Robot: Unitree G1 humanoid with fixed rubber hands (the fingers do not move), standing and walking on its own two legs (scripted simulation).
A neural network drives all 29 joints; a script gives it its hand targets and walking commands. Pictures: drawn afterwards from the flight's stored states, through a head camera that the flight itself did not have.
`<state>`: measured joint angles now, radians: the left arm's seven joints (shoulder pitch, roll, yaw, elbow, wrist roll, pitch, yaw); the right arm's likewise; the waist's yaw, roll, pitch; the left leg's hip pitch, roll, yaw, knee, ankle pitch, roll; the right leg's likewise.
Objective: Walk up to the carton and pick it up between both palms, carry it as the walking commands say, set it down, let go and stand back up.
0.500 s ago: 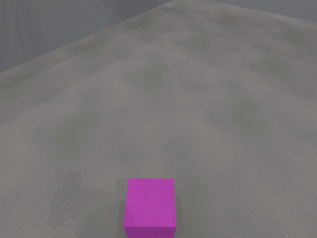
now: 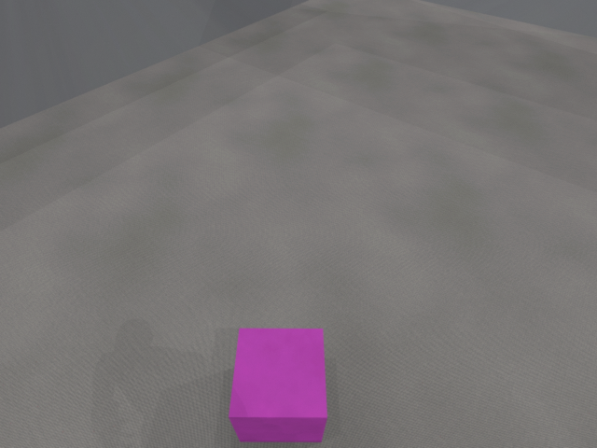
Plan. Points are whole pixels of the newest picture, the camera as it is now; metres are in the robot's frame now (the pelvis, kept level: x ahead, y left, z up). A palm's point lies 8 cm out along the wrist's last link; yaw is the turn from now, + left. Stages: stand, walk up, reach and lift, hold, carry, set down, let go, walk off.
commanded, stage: stand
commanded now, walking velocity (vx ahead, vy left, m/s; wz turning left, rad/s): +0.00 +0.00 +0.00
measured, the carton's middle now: (280, 386) +0.42 +0.04 -0.64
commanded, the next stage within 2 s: none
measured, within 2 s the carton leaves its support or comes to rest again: neither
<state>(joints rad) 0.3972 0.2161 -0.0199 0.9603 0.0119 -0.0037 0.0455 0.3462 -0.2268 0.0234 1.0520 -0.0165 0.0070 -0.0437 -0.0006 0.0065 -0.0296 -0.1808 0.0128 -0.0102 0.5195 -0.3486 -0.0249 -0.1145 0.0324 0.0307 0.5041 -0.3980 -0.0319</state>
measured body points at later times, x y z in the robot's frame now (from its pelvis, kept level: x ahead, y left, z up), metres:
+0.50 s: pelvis -0.02 +0.00 +0.00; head -0.03 -0.01 +0.45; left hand -0.07 +0.22 -0.15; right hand -0.07 -0.22 -0.16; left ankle -0.05 +0.14 -0.73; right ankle -0.08 -0.10 -0.73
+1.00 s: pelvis -0.04 -0.01 +0.01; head -0.04 -0.01 +0.46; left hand -0.09 +0.20 -0.15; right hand -0.09 -0.22 -0.16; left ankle -0.05 +0.14 -0.73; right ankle -0.08 -0.10 -0.73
